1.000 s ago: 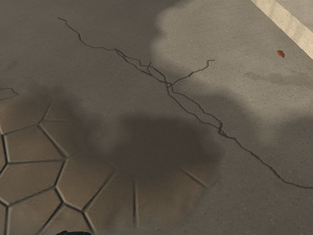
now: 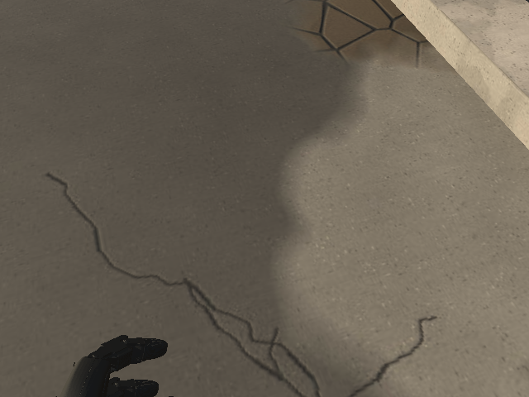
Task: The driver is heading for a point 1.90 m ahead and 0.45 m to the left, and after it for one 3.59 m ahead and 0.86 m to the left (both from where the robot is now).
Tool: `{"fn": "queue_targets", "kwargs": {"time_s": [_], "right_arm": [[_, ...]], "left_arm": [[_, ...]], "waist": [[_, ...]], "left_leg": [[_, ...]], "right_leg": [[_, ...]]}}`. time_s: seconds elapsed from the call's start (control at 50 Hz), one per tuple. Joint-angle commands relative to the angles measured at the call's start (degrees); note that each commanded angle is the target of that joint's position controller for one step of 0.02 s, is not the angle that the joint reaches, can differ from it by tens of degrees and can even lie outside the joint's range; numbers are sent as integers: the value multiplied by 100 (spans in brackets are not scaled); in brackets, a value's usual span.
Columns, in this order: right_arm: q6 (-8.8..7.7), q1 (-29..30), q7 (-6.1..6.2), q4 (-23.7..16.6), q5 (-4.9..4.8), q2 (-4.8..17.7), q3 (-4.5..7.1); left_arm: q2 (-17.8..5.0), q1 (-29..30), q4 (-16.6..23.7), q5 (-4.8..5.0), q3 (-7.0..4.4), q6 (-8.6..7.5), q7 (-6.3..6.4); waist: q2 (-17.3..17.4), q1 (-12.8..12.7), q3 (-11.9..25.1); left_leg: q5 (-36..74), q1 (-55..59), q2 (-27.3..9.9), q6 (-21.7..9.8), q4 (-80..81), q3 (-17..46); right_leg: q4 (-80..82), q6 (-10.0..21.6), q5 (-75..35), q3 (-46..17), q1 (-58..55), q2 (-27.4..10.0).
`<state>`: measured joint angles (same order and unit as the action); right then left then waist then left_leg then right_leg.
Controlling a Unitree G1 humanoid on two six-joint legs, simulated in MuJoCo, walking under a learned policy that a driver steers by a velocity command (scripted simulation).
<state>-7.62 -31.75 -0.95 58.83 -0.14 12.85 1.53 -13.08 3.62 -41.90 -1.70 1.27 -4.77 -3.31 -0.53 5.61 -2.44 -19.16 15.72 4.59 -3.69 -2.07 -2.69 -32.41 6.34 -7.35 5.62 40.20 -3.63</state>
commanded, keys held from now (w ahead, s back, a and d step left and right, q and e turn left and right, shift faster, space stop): shift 1.00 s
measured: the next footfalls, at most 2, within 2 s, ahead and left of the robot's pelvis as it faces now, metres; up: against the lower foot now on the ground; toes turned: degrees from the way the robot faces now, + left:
right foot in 0.06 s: +0.29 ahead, -0.09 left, +0.00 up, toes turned -4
left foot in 0.48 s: +0.49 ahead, +0.11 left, +0.00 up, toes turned -1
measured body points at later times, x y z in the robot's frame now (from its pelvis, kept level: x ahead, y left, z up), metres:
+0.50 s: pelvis +0.32 +0.01 +0.01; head +0.34 +0.01 +0.46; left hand +0.37 +0.27 -0.13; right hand +0.51 -0.23 -0.09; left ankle +0.45 +0.11 -0.72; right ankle +0.26 -0.09 -0.72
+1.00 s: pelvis +0.38 +0.00 +0.01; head +0.38 -0.01 +0.46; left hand +0.41 +0.25 -0.14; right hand +0.46 -0.26 -0.13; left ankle +0.45 +0.11 -0.72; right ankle +0.35 -0.12 -0.72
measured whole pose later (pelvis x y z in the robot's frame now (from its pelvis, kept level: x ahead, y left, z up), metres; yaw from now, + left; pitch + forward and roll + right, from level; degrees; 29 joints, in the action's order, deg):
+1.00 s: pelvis +0.38 +0.00 +0.01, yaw -1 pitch +0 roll +0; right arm -0.4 -9.2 1.7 57.5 0.4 12.9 2.3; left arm -12.0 -14.1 -62.0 -0.4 -1.1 -1.2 1.8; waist 0.7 0.0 -0.5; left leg -8.4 -19.5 0.0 -0.2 -28.0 0.1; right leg -30.4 -0.3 18.7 0.5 11.7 -0.6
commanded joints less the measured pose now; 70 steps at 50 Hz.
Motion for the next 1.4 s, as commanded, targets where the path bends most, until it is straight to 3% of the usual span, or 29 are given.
{"fn": "queue_targets", "kwargs": {"time_s": [0.02,0.04,0.06,0.08,0.1,0.12,0.14,0.16,0.18,0.24,0.3,0.34,0.42,0.46,0.48,0.5,0.52,0.54,0.56,0.6,0.64,0.68,0.74,0.78,0.8,0.86,0.92,1.08,1.4], "right_arm": [[57,56,158,-192,119,1200,199],[134,233,222,-197,142,1287,220],[154,410,260,-263,89,1200,200],[146,-123,226,-435,17,363,49],[127,-726,272,-350,-400,492,67],[54,-34,100,-285,-128,697,40],[58,735,77,-688,-271,788,86],[92,1225,103,-774,-218,811,98],[175,1318,127,-809,-175,767,146],[366,1017,141,-809,-93,295,84],[372,1605,176,-1020,-40,247,14],[356,2085,145,-1068,0,332,10],[365,2644,91,-1181,29,601,63],[329,2553,70,-1120,100,725,125],[317,2368,90,-1010,147,858,187],[307,2216,134,-976,195,1155,259],[354,2159,165,-952,260,1160,223],[414,1941,133,-891,221,658,108],[438,1939,87,-855,154,498,48],[482,2387,97,-912,107,749,88],[541,2967,169,-1043,142,884,131],[606,3074,220,-1033,162,815,135],[661,2918,278,-888,22,706,123],[658,2622,276,-747,10,610,102],[665,2563,277,-777,37,593,132],[657,2535,313,-625,84,494,145],[654,2413,295,-465,72,525,168],[694,2334,280,-196,27,504,173],[806,2353,339,148,-3,467,183]], "left_arm": [[-693,-816,21,-93,-206,-104,137],[-829,-1962,-356,-111,-282,-156,211],[-1047,-2892,-668,-207,-374,-184,295],[-1656,-3293,-770,-325,-522,-188,338],[-1598,-3447,-794,-125,-585,-153,216],[-1081,-2897,-615,196,-491,-164,133],[-933,-2207,-577,265,-454,-198,126],[-763,-1646,-546,243,-395,-244,123],[-591,-1431,-578,184,-338,-298,126],[-471,-1332,-821,106,-265,-320,84],[-828,-1209,-909,96,-353,-252,238],[-968,-1514,-1019,155,-396,-174,319],[-956,-1668,-1232,208,-397,-28,351],[-927,-1555,-1294,255,-396,34,366],[-865,-1666,-1345,257,-381,44,371],[-808,-1899,-1370,158,-365,17,380],[-326,-2719,-1551,97,-236,-17,352],[-338,-2726,-1657,154,-205,57,346],[-667,-2306,-1557,236,-282,179,349],[-789,-1828,-1472,232,-361,450,451],[-704,-1775,-1493,198,-382,625,547],[-534,-1870,-1620,182,-361,640,593],[-402,-2032,-1803,131,-353,621,555],[-659,-1865,-1705,-2,-376,632,533],[-935,-1733,-1725,64,-438,615,532],[-618,-1441,-1715,65,-356,409,523],[-587,-1652,-1778,122,-349,287,524],[-470,-2062,-1887,151,-317,305,533],[-261,-2335,-1973,148,-293,346,535]], "waist": [[615,-881,226],[705,-1398,778],[706,-1779,1186],[-829,-1318,2074],[-1193,-1238,3549],[-550,-1474,3505],[-374,-1189,2135],[264,-906,1219],[422,-645,796],[30,-214,467],[-264,-220,504],[-321,-482,738],[-405,-645,653],[-338,-491,629],[-210,-445,684],[172,-518,864],[1052,-871,1444],[1294,-605,1864],[1101,-495,1732],[586,-574,1267],[712,-785,896],[823,-821,871],[778,-892,948],[412,-740,613],[-208,-518,296],[-497,-429,119],[-239,-499,142],[41,-598,274],[12,-573,159]], "left_leg": [[7631,-780,-1374,-261,-1812,70],[7548,-953,-1332,-179,-3196,31],[6321,-1680,-1108,-107,-4733,-29],[637,-3408,-262,1,-7317,-133],[-1527,-4832,369,89,-9136,906],[-1335,-5071,-63,68,-8881,1730],[-1016,-5327,-392,119,-8335,1331],[-747,-5242,-618,230,-8002,1008],[-561,-4937,-769,272,-7682,878],[-221,-4186,-969,366,-6583,739],[896,-3890,-866,449,-4760,401],[1923,-3742,-695,465,-3907,278],[2239,-3774,-683,304,-3127,444],[2368,-3459,-612,126,-2564,378],[2965,-3076,-592,12,-2260,375],[5297,-2453,-1038,-165,-2393,772],[6947,-1277,-1928,-983,-2775,1578],[6646,-1072,-2360,-1468,-2607,2153],[5444,-1318,-2349,-1486,-2342,2355],[3053,-2246,-2239,-1224,-1855,2426],[1671,-3236,-1935,-902,-1455,2093],[1176,-3642,-1623,-734,-1346,1659],[94,-3769,-1341,-485,-1420,1312],[-837,-4025,-1081,-39,-1589,1115],[-634,-3775,-699,145,-1710,648],[546,-2697,-590,201,-2270,434],[999,-2716,-625,96,-2327,472],[1799,-2588,-659,89,-2479,489],[1964,-2490,-669,105,-2542,513]], "right_leg": [[202,218,484,320,-2118,823],[451,301,255,163,-3224,833],[534,406,-317,-243,-4354,294],[-504,909,-3607,-1908,-6208,-1627],[-238,1831,-4745,-4091,-7656,-2517],[252,1630,-3205,-3579,-7266,-1830],[663,1413,-2524,-2772,-6045,-1622],[1073,1240,-2419,-2327,-4727,-1417],[1374,1150,-2509,-1998,-3848,-1293],[1839,960,-2936,-1221,-2517,-937],[1869,732,-3242,-447,-2230,-459],[1805,605,-2851,-326,-2637,-369],[1457,476,-1845,-582,-3188,-646],[943,300,-1306,-653,-3243,-621],[558,123,-866,-645,-3213,-408],[-13,-142,-71,-464,-2915,-41],[-835,-460,2053,-376,-2096,360],[-1496,-646,3867,-550,-1832,438],[-1950,-727,4678,-755,-1576,365],[-2273,-823,4386,-917,-1464,155],[-1820,-882,3858,-854,-1875,68],[-1164,-860,3287,-651,-2400,178],[114,-688,2102,-404,-3104,336],[724,-395,2149,-781,-3118,-76],[889,-180,3240,-902,-2316,-151],[1429,-367,3662,-1005,-1453,-136],[1258,-452,3048,-900,-1775,-68],[994,-432,2175,-735,-2178,46],[989,-475,1801,-603,-2366,137]]}}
